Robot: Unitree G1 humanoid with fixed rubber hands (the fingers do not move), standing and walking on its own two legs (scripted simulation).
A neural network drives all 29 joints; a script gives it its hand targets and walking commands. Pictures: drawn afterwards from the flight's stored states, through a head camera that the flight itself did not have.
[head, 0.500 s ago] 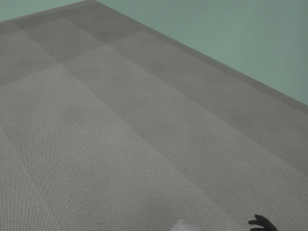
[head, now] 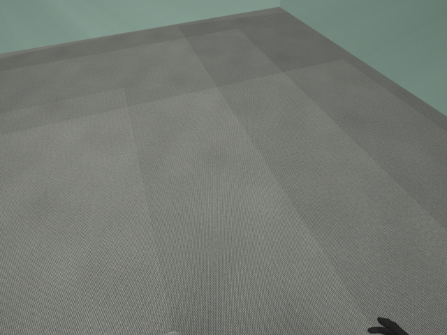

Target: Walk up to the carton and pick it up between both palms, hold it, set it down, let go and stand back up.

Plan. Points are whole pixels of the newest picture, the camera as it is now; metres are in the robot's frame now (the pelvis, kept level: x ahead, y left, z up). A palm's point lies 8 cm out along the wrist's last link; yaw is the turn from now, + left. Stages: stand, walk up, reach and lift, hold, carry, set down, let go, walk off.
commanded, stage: walk up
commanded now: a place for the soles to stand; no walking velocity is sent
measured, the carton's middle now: out of the picture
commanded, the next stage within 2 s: none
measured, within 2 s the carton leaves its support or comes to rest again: neither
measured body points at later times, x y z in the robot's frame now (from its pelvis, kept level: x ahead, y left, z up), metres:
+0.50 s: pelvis +0.10 +0.11 -0.01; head +0.11 +0.09 +0.44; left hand +0.05 +0.46 -0.06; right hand +0.33 -0.12 -0.11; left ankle +0.04 +0.21 -0.72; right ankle +0.19 +0.06 -0.74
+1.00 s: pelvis +0.18 +0.29 -0.03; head +0.18 +0.32 +0.42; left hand -0.06 +0.54 -0.12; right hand +0.54 +0.26 -0.08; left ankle +0.15 +0.42 -0.74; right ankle +0.20 +0.08 -0.68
